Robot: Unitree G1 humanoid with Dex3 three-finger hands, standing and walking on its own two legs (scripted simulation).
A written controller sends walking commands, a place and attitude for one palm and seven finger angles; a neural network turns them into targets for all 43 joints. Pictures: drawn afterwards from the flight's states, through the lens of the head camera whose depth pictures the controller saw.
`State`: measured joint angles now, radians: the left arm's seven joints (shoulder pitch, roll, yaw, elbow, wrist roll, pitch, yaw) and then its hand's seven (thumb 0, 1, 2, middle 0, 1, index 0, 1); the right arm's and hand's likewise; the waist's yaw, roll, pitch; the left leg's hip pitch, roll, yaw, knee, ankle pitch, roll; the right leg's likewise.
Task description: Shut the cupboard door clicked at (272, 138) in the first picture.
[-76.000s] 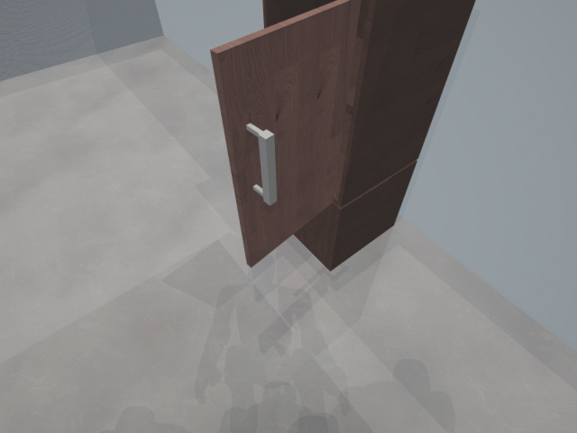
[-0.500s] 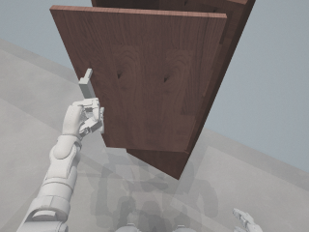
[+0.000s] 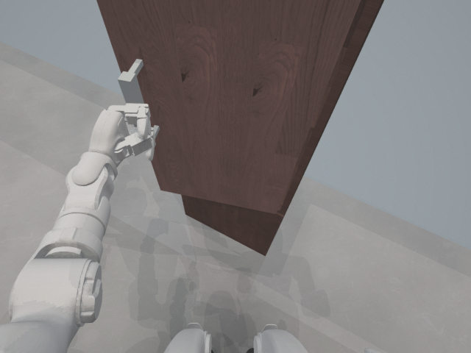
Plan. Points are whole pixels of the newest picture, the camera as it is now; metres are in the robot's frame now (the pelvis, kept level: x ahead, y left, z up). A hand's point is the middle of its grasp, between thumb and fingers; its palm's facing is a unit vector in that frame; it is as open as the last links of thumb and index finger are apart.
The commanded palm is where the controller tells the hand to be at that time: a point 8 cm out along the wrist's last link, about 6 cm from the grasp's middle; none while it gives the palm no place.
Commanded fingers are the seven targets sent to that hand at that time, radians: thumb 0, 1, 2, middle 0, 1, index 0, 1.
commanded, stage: push the door shut along its arc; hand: left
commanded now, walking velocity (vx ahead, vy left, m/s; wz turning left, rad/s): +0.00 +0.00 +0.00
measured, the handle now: (143, 109) +0.53 +0.16 +0.08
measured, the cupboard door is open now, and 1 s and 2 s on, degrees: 16 0 0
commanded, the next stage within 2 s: pull the fist back off the door in 0.80 s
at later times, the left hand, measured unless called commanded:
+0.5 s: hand (170, 112) +0.52 +0.11 +0.08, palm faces -0.31 -0.95 -0.02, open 3.1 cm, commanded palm +0.52 +0.14 +0.08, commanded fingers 0.00 0.90 0.90 -1.30 -1.50 -1.30 -1.50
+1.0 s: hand (179, 105) +0.54 +0.10 +0.08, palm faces -0.19 -0.98 +0.04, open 3.2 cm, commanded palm +0.55 +0.10 +0.08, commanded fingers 0.00 0.90 0.90 -1.30 -1.50 -1.30 -1.50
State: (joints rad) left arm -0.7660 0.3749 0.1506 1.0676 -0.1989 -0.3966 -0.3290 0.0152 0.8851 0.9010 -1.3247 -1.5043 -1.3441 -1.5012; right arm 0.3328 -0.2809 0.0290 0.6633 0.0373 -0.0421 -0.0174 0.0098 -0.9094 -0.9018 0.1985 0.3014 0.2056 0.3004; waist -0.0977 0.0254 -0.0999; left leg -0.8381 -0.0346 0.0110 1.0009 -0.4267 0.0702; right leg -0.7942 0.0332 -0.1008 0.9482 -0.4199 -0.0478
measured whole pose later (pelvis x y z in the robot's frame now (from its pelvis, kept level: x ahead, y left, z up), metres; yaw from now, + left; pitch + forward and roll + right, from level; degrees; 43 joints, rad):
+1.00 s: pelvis +0.00 +0.01 -0.03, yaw +1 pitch +24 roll -5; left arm -1.18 0.35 0.13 1.28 -0.13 -0.31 -0.17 0.02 0.90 0.90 -1.30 -1.50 -1.36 -1.50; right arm 0.35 -0.28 0.02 0.72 -0.03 -0.08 0.00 0.01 -0.91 -0.90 0.20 0.30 0.21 0.30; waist -0.17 0.03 -0.13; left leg -1.09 -0.04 -0.03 1.14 -0.46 0.07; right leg -1.01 0.03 -0.15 1.04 -0.45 -0.04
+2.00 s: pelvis +0.03 -0.02 +0.01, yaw -1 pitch +14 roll +0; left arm -0.57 0.17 0.09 0.82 -0.12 -0.40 -0.03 0.02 0.90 0.90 -1.30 -1.50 -1.30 -1.50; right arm 0.23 -0.24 0.01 0.58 0.02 0.01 0.04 0.01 -0.91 -0.90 0.20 0.30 0.20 0.30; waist -0.06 0.03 -0.13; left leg -0.72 -0.02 0.03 0.93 -0.45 0.04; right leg -0.71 0.06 -0.07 0.90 -0.44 -0.08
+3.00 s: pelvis +0.05 +0.00 +0.07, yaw +0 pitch -3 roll -1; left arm 0.39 0.33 0.25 -0.30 -0.07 -0.03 0.08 0.02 0.89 0.90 -0.57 -0.71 -0.58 -0.71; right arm 0.20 -0.22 0.05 0.60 0.01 -0.02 -0.05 0.01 -0.91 -0.90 0.20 0.30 0.21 0.30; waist 0.06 0.08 -0.02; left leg -0.10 -0.05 0.02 0.42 -0.26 0.06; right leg -0.08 0.04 -0.05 0.39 -0.26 -0.04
